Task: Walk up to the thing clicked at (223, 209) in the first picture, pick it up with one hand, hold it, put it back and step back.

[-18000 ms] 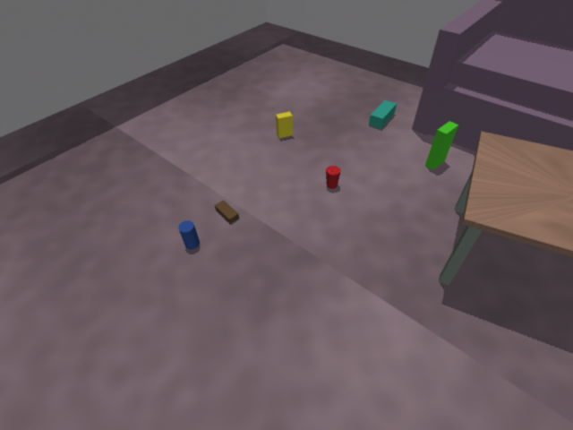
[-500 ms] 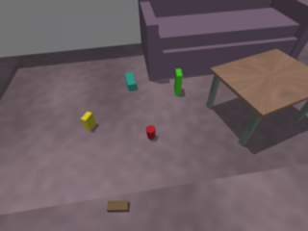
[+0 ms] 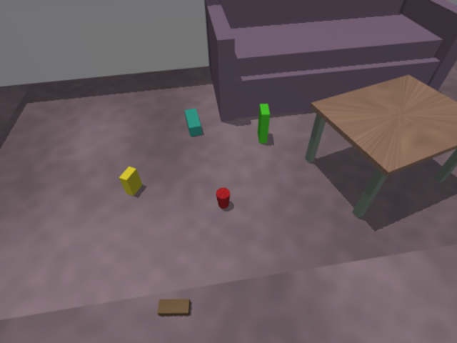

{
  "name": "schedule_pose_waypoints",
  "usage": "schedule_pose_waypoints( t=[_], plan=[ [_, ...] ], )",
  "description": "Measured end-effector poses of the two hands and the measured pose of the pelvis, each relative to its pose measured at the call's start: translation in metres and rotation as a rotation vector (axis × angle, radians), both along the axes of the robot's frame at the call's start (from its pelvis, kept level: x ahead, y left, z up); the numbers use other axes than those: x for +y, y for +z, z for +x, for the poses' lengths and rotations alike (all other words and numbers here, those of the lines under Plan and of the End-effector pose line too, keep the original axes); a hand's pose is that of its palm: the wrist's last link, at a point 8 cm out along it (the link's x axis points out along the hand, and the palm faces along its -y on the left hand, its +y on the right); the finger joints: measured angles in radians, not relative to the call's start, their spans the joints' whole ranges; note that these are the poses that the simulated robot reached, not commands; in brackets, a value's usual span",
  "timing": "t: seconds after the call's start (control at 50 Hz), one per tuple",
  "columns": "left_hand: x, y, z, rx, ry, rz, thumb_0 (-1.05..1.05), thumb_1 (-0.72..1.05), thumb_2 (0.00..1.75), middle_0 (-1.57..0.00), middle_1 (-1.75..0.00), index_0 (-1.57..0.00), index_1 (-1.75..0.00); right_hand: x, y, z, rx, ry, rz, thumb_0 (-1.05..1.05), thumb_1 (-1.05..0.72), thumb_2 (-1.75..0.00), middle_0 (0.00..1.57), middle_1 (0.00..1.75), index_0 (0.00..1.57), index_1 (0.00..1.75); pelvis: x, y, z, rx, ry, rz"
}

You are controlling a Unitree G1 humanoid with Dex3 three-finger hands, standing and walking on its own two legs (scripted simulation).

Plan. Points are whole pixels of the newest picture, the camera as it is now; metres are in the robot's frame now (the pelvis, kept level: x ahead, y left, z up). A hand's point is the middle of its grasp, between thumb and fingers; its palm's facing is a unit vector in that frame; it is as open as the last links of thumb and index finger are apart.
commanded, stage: stand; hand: left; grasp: from above
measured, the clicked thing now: (174, 307) +0.42 +0.27 -0.77
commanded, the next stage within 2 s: rise first in 0.18 s
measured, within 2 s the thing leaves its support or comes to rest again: neither
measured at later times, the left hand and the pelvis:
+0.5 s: hand out of the picture +0.15 +0.25 -0.17, palm faces +0.00 -0.94 -0.33, open 8.6 cm; pelvis -0.01 +0.00 -0.02, yaw -1 degrees
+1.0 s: hand out of the picture +0.13 +0.27 -0.23, palm faces -0.14 -0.89 -0.44, open 13.8 cm; pelvis -0.01 +0.01 -0.08, yaw -2 degrees
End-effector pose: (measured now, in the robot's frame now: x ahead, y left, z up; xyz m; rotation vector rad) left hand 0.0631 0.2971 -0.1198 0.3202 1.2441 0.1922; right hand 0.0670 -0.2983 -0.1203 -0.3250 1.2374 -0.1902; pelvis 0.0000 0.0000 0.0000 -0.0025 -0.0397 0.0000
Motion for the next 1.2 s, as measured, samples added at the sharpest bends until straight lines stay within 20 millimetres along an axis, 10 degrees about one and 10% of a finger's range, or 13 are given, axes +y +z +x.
schedule_pose_waypoints(
  t=[0.32, 0.58, 0.82, 1.2],
  plan=[
    [0.003, -0.001, 0.001, -0.008, 0.014, -0.001, 0.01, 0.90, 0.91, -0.20, -0.30, -0.20, -0.31, 0.004, 0.000, -0.001, -0.009, -0.007, 0.001, 0.00, -0.90, -0.90, 0.20, 0.30, 0.20, 0.30, 0.002, -0.001, 0.000, 0.014, 0.001, 0.001],
    [0.000, -0.016, 0.089, -0.131, -0.065, 0.009, 0.01, 0.29, 0.88, -0.19, -0.78, -0.20, -0.77, 0.040, -0.011, 0.005, -0.190, -0.056, 0.060, 0.00, -0.88, -0.89, 0.20, 0.30, 0.20, 0.30, 0.004, -0.024, -0.013, 0.156, -0.021, -0.002],
    [0.009, -0.049, 0.079, -0.083, -0.104, 0.069, 0.00, -0.36, 0.93, -0.15, -0.99, -0.15, -0.99, 0.044, -0.033, 0.027, -0.283, -0.022, 0.048, 0.00, -0.87, -0.89, 0.20, 0.30, 0.20, 0.30, 0.011, -0.059, -0.010, 0.260, -0.028, -0.012],
    [0.016, -0.085, 0.061, -0.082, -0.205, 0.135, 0.00, -0.49, 0.94, -0.15, -1.00, -0.15, -1.02, 0.062, -0.067, 0.070, -0.439, 0.077, 0.054, 0.01, -0.89, -0.90, 0.20, 0.30, 0.20, 0.30, 0.013, -0.110, -0.022, 0.370, -0.023, -0.035]
  ],
)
